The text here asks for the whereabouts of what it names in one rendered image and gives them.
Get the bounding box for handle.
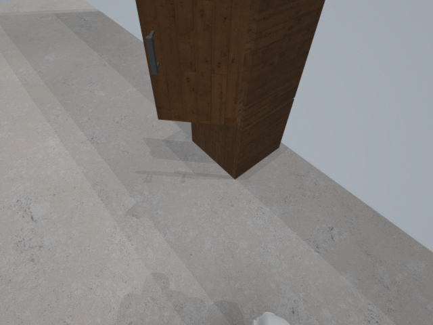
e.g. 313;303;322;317
145;30;160;74

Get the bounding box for cupboard door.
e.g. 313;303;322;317
135;0;250;126

